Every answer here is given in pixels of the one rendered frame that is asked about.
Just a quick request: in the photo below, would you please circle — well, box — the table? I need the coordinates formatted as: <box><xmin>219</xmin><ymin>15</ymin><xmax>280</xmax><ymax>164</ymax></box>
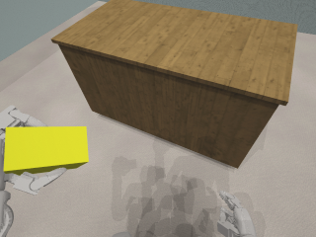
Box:
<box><xmin>51</xmin><ymin>0</ymin><xmax>298</xmax><ymax>169</ymax></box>

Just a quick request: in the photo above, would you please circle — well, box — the right robot hand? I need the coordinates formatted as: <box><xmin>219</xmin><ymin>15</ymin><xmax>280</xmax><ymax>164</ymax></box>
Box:
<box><xmin>217</xmin><ymin>191</ymin><xmax>258</xmax><ymax>237</ymax></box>

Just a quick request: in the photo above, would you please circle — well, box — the sponge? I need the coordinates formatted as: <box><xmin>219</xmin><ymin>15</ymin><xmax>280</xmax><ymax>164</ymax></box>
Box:
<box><xmin>3</xmin><ymin>126</ymin><xmax>89</xmax><ymax>176</ymax></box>

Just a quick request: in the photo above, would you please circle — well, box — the robot left forearm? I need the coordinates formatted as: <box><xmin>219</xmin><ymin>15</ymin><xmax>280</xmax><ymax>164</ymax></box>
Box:
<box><xmin>0</xmin><ymin>191</ymin><xmax>14</xmax><ymax>237</ymax></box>

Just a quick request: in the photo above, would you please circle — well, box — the left robot hand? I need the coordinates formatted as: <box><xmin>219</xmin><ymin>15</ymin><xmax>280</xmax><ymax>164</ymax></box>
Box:
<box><xmin>0</xmin><ymin>105</ymin><xmax>67</xmax><ymax>196</ymax></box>

